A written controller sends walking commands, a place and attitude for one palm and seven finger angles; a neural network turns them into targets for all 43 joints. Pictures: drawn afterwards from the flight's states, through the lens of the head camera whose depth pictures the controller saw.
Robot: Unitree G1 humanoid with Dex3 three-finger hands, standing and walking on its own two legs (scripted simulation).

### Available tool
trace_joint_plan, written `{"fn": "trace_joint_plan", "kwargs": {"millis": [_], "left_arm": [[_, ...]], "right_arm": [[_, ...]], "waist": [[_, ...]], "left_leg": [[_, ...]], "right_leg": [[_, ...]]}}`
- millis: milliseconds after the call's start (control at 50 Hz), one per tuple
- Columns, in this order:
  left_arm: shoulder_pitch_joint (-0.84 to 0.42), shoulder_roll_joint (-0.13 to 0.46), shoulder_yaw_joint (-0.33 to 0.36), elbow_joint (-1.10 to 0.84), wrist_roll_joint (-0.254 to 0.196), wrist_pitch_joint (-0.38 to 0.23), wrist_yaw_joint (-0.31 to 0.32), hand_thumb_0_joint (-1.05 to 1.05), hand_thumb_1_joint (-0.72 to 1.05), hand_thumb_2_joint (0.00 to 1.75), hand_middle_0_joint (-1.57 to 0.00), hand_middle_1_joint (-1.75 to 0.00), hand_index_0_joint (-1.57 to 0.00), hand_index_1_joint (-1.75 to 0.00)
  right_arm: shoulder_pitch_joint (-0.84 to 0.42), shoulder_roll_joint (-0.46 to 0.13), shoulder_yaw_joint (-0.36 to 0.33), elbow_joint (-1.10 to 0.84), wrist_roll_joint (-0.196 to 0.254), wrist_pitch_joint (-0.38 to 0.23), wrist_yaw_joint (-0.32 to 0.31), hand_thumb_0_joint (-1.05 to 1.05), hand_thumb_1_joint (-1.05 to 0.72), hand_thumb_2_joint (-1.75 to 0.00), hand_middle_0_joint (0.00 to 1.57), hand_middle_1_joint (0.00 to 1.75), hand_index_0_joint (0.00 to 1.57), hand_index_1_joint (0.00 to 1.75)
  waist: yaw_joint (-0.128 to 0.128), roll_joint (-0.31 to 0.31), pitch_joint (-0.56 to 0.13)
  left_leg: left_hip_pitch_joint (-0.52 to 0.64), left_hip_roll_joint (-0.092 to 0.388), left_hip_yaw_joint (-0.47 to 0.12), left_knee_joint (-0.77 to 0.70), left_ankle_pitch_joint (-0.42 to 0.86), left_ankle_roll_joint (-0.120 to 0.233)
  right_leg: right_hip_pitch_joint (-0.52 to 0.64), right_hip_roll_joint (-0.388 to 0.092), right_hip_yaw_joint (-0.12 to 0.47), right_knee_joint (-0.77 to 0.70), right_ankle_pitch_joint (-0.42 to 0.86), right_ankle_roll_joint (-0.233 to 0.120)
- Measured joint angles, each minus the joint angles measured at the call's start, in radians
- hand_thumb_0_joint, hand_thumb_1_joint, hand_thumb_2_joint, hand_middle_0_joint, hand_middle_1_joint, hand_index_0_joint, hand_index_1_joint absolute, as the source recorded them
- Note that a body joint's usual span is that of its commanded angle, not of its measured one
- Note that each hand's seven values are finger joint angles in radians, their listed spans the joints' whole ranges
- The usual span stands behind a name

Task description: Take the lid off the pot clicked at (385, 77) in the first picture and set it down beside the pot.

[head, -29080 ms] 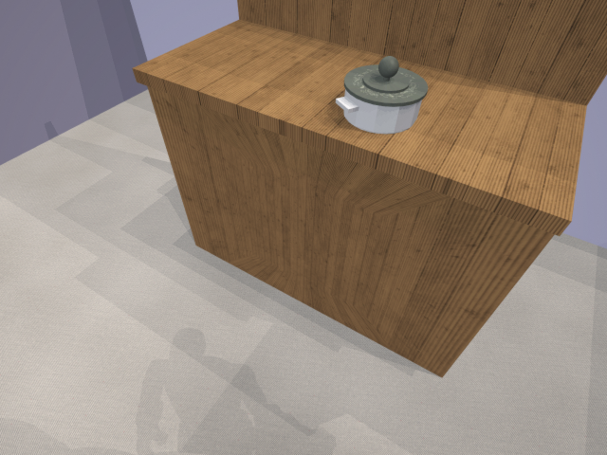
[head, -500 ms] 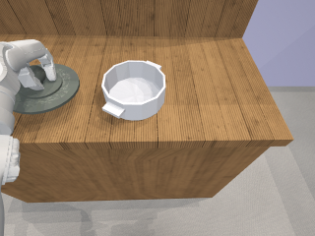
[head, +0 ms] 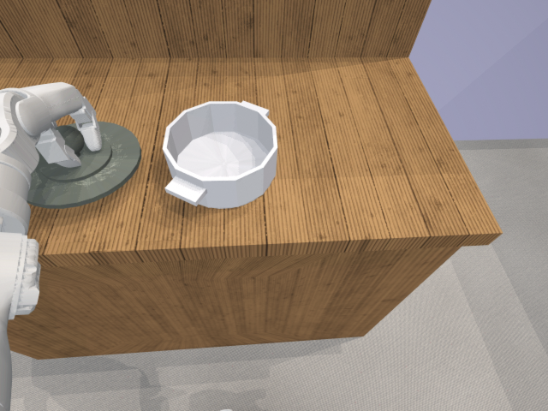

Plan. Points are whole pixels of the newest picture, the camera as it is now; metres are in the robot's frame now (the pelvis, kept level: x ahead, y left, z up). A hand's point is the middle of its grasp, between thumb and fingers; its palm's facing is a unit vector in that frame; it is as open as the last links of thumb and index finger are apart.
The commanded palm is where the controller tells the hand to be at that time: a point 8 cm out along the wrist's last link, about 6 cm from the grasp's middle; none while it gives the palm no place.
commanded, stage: lower the lid onto the table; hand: left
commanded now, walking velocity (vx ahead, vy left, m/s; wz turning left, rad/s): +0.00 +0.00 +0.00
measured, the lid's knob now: (67, 140) +0.49 +0.28 +0.11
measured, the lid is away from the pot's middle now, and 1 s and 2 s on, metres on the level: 0.22 0.24 0.24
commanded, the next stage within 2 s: open the fingers wide in 0.28 s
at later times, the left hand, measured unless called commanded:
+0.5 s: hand (62, 158) +0.46 +0.29 +0.10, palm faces -0.44 -0.08 -0.90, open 5.9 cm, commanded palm +0.48 +0.30 +0.17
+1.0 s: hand (57, 157) +0.46 +0.29 +0.10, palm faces -0.41 -0.08 -0.91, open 7.5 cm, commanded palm +0.48 +0.29 +0.17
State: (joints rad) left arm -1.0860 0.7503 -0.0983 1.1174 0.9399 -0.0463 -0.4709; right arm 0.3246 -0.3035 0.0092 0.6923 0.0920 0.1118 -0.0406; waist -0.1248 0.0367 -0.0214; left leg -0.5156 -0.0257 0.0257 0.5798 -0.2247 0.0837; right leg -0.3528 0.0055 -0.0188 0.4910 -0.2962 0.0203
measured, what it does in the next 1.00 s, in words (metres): stands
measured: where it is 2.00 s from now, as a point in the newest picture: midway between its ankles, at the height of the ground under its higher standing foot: outside the picture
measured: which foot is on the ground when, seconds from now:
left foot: down 0.00-1.00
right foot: down 0.00-1.00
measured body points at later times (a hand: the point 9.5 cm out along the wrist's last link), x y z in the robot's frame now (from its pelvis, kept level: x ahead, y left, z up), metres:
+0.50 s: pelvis +0.00 +0.00 -0.01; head +0.08 +0.00 +0.44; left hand +0.48 +0.29 +0.15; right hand +0.03 -0.29 -0.12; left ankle +0.03 +0.06 -0.73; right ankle -0.04 -0.15 -0.73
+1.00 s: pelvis +0.00 +0.00 -0.01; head +0.07 +0.01 +0.44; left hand +0.48 +0.29 +0.15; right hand +0.03 -0.29 -0.12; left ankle +0.03 +0.06 -0.73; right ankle -0.04 -0.14 -0.73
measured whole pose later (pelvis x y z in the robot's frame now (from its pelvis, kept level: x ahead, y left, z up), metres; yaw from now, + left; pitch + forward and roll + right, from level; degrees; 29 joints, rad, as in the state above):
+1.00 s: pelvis +0.00 +0.00 -0.01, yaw -1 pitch +11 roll -3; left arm -0.97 0.79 -0.05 1.03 0.95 -0.13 -0.40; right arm 0.31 -0.30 0.01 0.67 0.10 0.18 -0.06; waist -0.11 0.04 -0.05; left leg -0.60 -0.01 0.03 0.66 -0.26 0.08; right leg -0.43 0.02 -0.01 0.56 -0.33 0.01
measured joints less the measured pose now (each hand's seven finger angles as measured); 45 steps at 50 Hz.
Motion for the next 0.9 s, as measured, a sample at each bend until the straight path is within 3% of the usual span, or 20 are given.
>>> {"fn": "trace_joint_plan", "kwargs": {"millis": [120, 200, 280, 400, 480, 580, 720, 900], "left_arm": [[0.007, 0.015, 0.006, 0.022, 0.03, -0.001, 0.009, 0.0, 0.4, 0.5, -0.79, -0.97, -0.84, -1.0], [0.026, 0.036, 0.038, 0.024, 0.021, -0.019, 0.011, 0.01, 0.4, 0.5, -0.79, -0.98, -0.84, -1.0], [0.029, 0.039, 0.016, 0.013, 0.023, -0.018, 0.012, 0.01, 0.4, 0.5, -0.79, -0.98, -0.84, -1.0], [0.049, 0.044, 0.041, 0.01, 0.006, -0.031, 0.022, 0.01, 0.4, 0.5, -0.79, -0.98, -0.85, -1.01], [0.142, 0.048, 0.072, -0.098, 0.023, -0.093, 0.044, 0.0, 0.4, 0.5, -0.79, -0.98, -0.85, -1.01], [0.147, 0.052, 0.099, -0.106, 0.016, -0.113, 0.069, 0.0, 0.41, 0.52, -0.77, -1.0, -0.83, -1.02], [0.117, 0.048, 0.049, -0.074, 0.023, -0.077, 0.074, -0.01, 0.42, 0.56, -0.75, -0.99, -0.8, -1.0], [0.11, 0.037, 0.024, -0.078, 0.009, -0.081, 0.06, 0.0, 0.38, 0.64, -0.69, -0.95, -0.72, -0.95]], "right_arm": [[0.013, 0.002, 0.003, -0.005, 0.0, 0.002, -0.005, 0.0, -0.9, -0.9, 0.21, 0.3, 0.21, 0.3], [0.021, 0.001, 0.005, -0.004, 0.0, 0.003, -0.013, 0.0, -0.9, -0.9, 0.21, 0.3, 0.21, 0.3], [0.031, -0.003, -0.003, -0.003, 0.001, 0.007, -0.012, 0.0, -0.9, -0.9, 0.21, 0.3, 0.21, 0.3], [0.018, -0.01, -0.008, -0.007, 0.004, 0.027, -0.004, 0.0, -0.9, -0.9, 0.21, 0.3, 0.21, 0.3], [0.004, -0.004, -0.012, -0.026, -0.006, 0.061, -0.008, 0.0, -0.91, -0.9, 0.21, 0.3, 0.21, 0.3], [-0.025, 0.006, -0.002, -0.032, -0.001, 0.083, -0.013, 0.0, -0.91, -0.9, 0.21, 0.3, 0.21, 0.3], [-0.033, 0.006, 0.001, -0.032, 0.005, 0.077, -0.014, 0.0, -0.9, -0.9, 0.21, 0.3, 0.21, 0.3], [-0.02, 0.002, 0.003, -0.019, 0.01, 0.074, -0.024, 0.0, -0.9, -0.9, 0.21, 0.3, 0.21, 0.3]], "waist": [[-0.009, -0.003, 0.0], [-0.014, -0.006, -0.007], [-0.008, -0.006, -0.016], [-0.006, 0.0, -0.025], [0.005, 0.002, -0.034], [0.01, -0.004, -0.029], [0.022, 0.002, -0.027], [0.02, -0.001, -0.032]], "left_leg": [[-0.019, 0.006, 0.004, 0.013, -0.008, -0.003], [-0.03, 0.011, 0.007, 0.023, -0.016, -0.004], [-0.04, 0.012, 0.003, 0.032, -0.022, -0.006], [-0.057, 0.014, 0.003, 0.052, -0.031, -0.006], [-0.066, 0.021, 0.01, 0.06, -0.035, -0.007], [-0.077, 0.022, 0.005, 0.067, -0.033, -0.009], [-0.087, 0.02, -0.003, 0.07, -0.027, -0.009], [-0.08, 0.017, -0.002, 0.076, -0.034, -0.006]], "right_leg": [[-0.021, 0.006, 0.005, 0.012, -0.005, -0.003], [-0.031, 0.009, 0.008, 0.019, -0.011, -0.001], [-0.039, 0.011, 0.005, 0.024, -0.016, -0.005], [-0.057, 0.013, 0.005, 0.045, -0.026, -0.002], [-0.069, 0.018, 0.013, 0.053, -0.026, -0.005], [-0.08, 0.02, 0.008, 0.063, -0.027, -0.007], [-0.086, 0.019, 0.0, 0.065, -0.024, -0.007], [-0.078, 0.017, 0.001, 0.07, -0.031, -0.006]]}}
